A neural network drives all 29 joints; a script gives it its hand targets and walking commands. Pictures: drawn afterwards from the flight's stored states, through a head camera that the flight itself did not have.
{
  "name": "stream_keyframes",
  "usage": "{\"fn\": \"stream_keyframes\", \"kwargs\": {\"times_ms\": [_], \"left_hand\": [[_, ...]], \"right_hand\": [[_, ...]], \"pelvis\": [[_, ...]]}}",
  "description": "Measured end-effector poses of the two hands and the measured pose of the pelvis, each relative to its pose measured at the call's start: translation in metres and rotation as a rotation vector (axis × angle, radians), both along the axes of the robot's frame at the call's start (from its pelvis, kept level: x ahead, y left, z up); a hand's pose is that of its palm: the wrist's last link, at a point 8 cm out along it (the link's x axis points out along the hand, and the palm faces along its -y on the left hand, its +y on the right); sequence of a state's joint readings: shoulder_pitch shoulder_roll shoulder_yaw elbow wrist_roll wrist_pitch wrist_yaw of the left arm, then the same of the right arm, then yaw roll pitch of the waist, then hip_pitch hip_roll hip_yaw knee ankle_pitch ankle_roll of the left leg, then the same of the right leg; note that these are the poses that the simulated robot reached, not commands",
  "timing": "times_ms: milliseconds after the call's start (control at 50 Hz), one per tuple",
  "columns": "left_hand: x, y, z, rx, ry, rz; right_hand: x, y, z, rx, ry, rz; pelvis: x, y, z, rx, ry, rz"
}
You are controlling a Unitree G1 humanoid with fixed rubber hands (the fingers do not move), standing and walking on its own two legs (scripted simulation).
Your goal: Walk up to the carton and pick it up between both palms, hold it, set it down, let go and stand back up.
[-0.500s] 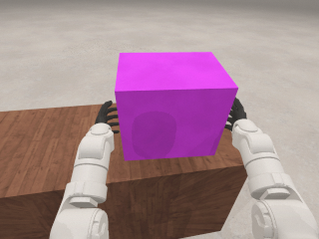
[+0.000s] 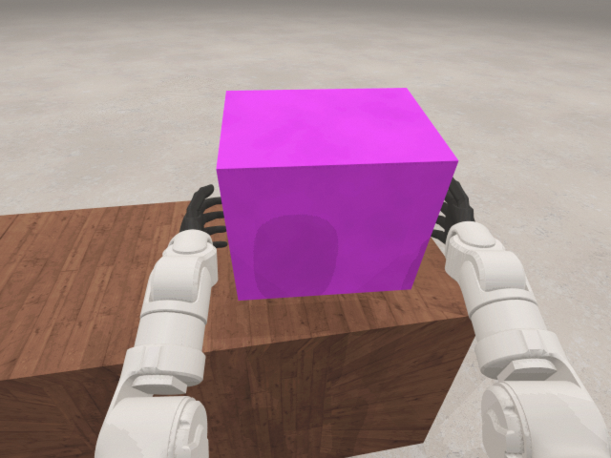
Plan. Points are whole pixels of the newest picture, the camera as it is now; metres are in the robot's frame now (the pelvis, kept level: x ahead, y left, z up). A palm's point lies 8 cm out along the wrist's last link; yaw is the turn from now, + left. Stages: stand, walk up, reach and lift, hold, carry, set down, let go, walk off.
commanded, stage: hold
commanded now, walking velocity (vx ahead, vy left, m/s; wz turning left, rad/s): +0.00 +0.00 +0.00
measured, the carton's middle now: (322, 194) +0.46 +0.02 +0.19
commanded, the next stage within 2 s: none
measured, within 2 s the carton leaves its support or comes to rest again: neither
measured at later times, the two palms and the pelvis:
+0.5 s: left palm (195, 240) +0.37 +0.19 +0.17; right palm (457, 225) +0.39 -0.16 +0.19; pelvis +0.00 +0.00 +0.00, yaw +0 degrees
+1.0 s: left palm (194, 240) +0.37 +0.19 +0.17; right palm (455, 228) +0.39 -0.15 +0.19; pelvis +0.00 +0.00 +0.00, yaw +0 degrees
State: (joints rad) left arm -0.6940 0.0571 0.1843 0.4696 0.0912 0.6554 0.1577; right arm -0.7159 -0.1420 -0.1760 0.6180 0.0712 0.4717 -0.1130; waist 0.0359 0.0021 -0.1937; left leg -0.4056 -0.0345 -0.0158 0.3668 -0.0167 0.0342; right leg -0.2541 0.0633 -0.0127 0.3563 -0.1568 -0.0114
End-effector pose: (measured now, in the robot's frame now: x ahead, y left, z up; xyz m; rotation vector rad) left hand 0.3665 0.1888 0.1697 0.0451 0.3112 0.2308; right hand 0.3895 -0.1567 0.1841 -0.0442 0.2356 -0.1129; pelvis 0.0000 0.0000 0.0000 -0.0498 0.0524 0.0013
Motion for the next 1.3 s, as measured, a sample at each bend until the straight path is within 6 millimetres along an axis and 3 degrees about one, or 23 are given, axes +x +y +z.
{"fn": "stream_keyframes", "kwargs": {"times_ms": [280, 520, 740, 960, 1160, 1300], "left_hand": [[-0.001, 0.002, -0.007, 0.002, 0.05, 0.004], [0.0, 0.001, -0.001, 0.003, 0.005, 0.001], [-0.003, 0.001, -0.007, -0.001, 0.055, 0.003], [-0.001, 0.001, 0.002, 0.004, -0.003, 0.005], [-0.002, 0.001, -0.006, 0.006, 0.053, 0.007], [-0.001, -0.001, 0.002, 0.005, 0.002, 0.003]], "right_hand": [[0.001, 0.001, -0.014, 0.004, 0.061, 0.008], [0.001, 0.002, 0.005, -0.002, -0.011, -0.001], [-0.001, 0.001, -0.015, 0.003, 0.062, 0.005], [0.0, 0.002, 0.004, -0.002, -0.006, -0.002], [0.0, 0.001, -0.014, 0.003, 0.063, 0.006], [0.0, 0.0, 0.003, -0.002, -0.007, -0.006]], "pelvis": [[0.0, 0.0, 0.0, 0.0, 0.0, 0.0], [0.0, 0.0, 0.0, -0.001, -0.001, 0.0], [-0.001, 0.001, 0.0, -0.001, -0.001, 0.0], [-0.001, 0.001, 0.0, -0.001, -0.001, 0.0], [-0.001, 0.001, 0.0, -0.001, -0.001, 0.0], [0.0, 0.0, 0.0, 0.0, -0.001, -0.001]]}}
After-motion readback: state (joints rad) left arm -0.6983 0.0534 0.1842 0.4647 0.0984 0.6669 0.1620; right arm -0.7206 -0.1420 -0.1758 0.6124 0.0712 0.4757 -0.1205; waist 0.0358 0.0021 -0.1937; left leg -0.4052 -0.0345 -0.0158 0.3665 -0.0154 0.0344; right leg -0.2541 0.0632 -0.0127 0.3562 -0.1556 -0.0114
